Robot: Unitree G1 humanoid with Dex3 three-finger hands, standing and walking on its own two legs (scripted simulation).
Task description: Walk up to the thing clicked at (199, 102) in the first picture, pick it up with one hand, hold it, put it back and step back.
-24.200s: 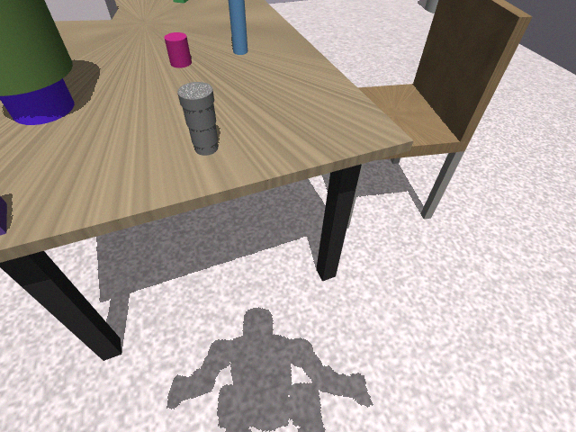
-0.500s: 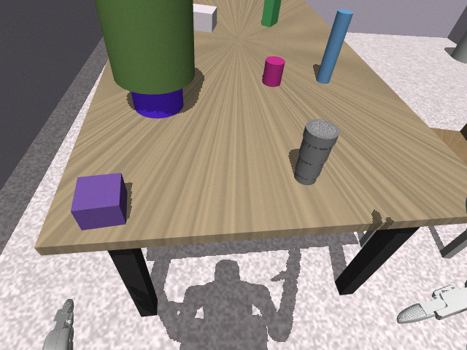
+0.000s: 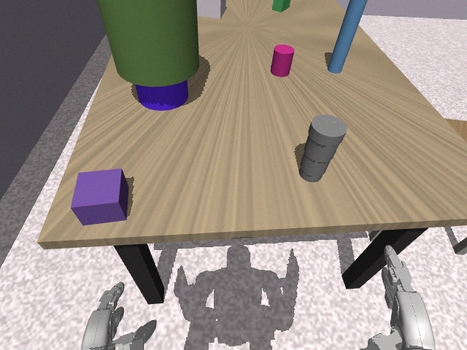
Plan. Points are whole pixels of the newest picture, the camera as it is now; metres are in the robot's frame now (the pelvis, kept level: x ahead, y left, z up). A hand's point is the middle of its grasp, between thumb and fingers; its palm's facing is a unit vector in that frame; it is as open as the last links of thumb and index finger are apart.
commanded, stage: home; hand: right
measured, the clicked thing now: (318, 151) +0.49 -0.21 +0.04
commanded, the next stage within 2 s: none
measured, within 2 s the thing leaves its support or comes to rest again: neither
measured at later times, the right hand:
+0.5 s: hand (321, 308) +0.21 -0.18 -0.10, palm faces +0.09 +0.97 -0.23, open 17.6 cm
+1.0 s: hand out of the picture +0.11 -0.26 -0.14, palm faces -0.07 +0.91 -0.41, open 17.6 cm
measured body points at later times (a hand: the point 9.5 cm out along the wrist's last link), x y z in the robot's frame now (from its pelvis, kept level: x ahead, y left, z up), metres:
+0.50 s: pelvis +0.02 +0.00 +0.00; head +0.04 +0.00 +0.45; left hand +0.15 +0.24 -0.11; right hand +0.20 -0.23 -0.08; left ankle +0.02 +0.13 -0.74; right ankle +0.02 -0.14 -0.74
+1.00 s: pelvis +0.02 +0.00 +0.00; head +0.00 +0.01 +0.45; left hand +0.09 +0.31 -0.12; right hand +0.11 -0.31 -0.11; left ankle +0.02 +0.13 -0.74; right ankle +0.02 -0.14 -0.74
